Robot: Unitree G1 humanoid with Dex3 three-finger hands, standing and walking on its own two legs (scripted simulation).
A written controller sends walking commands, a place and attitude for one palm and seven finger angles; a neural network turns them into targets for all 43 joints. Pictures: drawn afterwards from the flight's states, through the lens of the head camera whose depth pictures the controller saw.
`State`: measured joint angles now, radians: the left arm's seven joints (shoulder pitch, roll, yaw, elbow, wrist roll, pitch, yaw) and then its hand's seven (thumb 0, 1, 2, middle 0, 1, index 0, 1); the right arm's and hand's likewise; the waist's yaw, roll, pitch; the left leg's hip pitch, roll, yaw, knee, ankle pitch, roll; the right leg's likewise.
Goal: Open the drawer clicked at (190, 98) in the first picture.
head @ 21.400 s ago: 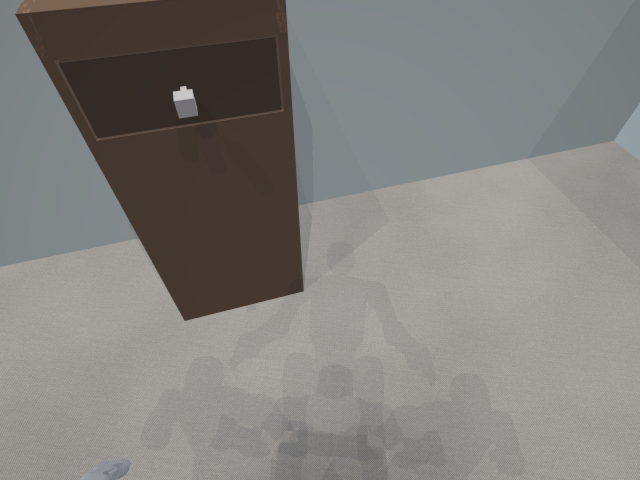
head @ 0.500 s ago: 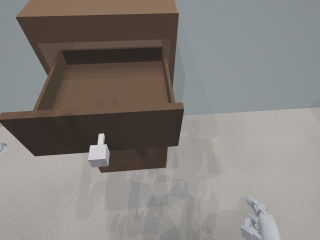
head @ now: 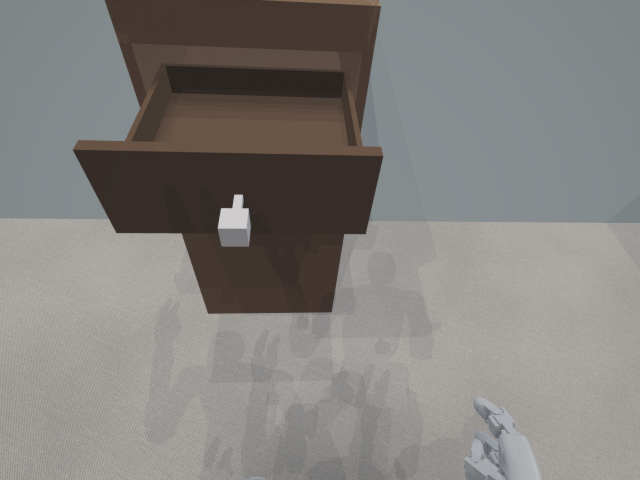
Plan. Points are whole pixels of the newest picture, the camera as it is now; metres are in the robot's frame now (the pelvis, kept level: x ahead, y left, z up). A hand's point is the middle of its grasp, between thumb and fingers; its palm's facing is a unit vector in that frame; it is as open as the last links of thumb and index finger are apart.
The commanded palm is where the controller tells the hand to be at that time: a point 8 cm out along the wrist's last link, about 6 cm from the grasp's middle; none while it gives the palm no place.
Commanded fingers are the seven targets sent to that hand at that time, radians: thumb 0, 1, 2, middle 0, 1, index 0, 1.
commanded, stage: stop stepping back and stand still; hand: left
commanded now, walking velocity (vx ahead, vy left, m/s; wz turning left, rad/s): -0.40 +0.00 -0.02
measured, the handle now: (236, 217) +0.42 +0.15 +0.08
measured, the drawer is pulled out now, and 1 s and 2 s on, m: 0.29 0.29 0.29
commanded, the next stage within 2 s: let the arm hang, fingers relaxed in 1.26 s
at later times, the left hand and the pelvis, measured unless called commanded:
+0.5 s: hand out of the picture +0.06 +0.25 +0.27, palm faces +0.55 -0.75 -0.37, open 7.4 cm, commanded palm +0.00 +0.28 +0.27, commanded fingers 0.00 0.90 0.90 -0.20 -0.30 -0.20 -0.30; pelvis -0.14 +0.00 +0.01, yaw -1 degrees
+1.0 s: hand out of the picture +0.06 +0.24 +0.26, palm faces +0.50 -0.76 -0.41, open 7.4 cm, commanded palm -0.01 +0.28 +0.27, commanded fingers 0.00 0.90 0.90 -0.20 -0.30 -0.20 -0.30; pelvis -0.16 +0.01 +0.00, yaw -2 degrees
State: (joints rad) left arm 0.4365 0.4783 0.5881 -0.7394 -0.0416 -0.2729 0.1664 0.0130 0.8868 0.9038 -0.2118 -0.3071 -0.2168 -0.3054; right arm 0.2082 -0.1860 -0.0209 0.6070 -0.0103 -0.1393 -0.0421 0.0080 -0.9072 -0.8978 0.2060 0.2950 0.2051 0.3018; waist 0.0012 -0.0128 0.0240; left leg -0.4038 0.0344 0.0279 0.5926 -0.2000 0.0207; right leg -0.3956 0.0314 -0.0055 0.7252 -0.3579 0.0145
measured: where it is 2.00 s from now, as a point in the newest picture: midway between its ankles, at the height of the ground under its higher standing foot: outside the picture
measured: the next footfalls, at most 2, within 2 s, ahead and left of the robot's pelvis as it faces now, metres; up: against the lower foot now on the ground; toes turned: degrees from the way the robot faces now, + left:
right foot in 0.10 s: -0.03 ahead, -0.12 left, +0.00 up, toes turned -2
left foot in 0.32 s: -0.06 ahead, +0.11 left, +0.00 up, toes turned +2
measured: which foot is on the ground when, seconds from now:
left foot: down 0.00-0.14, up 0.16-0.30, down 0.32-1.00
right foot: up 0.00-0.08, down 0.10-0.36, up 0.38-0.58, down 0.60-1.00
